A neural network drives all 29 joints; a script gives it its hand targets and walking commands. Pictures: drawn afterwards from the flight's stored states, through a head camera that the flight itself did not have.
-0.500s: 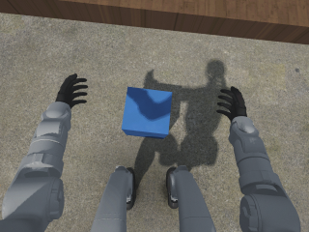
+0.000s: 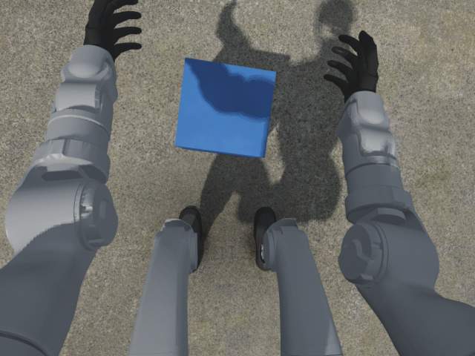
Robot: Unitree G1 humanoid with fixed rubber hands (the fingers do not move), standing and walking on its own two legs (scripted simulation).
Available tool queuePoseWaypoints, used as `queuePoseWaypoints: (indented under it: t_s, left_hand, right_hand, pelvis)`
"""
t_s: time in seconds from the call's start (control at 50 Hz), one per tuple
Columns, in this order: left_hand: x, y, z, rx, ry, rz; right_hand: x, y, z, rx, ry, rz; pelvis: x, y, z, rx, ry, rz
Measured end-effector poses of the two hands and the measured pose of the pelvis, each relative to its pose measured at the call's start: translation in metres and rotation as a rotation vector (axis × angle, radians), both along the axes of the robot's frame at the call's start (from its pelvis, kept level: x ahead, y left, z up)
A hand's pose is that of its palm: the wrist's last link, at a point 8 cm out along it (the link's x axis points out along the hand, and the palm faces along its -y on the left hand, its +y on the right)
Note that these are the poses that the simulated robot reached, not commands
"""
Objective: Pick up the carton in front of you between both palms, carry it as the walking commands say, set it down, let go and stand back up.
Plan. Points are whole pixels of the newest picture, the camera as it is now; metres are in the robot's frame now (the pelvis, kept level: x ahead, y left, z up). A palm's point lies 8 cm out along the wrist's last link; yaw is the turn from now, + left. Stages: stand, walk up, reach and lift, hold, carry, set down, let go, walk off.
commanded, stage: reach and lift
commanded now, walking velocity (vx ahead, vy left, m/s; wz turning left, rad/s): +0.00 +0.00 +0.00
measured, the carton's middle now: (223, 116) +0.49 +0.01 -0.49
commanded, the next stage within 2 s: none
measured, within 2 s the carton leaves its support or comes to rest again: leaves its support in 1.52 s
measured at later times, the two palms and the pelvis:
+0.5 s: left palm (144, 97) +0.50 +0.19 -0.36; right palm (308, 118) +0.47 -0.18 -0.36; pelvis -0.05 -0.01 -0.20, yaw -1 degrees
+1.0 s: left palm (158, 96) +0.52 +0.17 -0.42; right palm (297, 115) +0.49 -0.17 -0.41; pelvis -0.04 -0.01 -0.24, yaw -2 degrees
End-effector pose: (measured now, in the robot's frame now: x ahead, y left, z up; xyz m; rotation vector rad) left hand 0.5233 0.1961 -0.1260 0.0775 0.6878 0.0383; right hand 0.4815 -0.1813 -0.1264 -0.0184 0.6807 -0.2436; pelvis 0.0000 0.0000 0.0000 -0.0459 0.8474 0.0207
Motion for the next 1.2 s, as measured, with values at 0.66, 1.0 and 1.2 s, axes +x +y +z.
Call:
queuePoseWaypoints:
  t_s: [0.66,1.0,1.2]
  left_hand:
    - [-0.019,-0.008,-0.285,0.010,0.054,0.049]
    - [-0.005,-0.022,-0.291,0.001,0.028,0.007]
    - [-0.011,-0.038,-0.292,-0.007,0.034,-0.020]
  right_hand:
    - [-0.009,0.002,-0.284,0.018,0.086,0.037]
    - [0.004,0.008,-0.289,0.024,0.065,0.035]
    - [0.005,0.026,-0.285,0.046,0.057,0.073]
  pelvis:
    - [-0.053,-0.013,-0.231,-0.005,-0.174,-0.017]
    - [-0.040,-0.009,-0.243,-0.008,-0.192,-0.022]
    - [-0.045,-0.011,-0.238,-0.008,-0.188,-0.022]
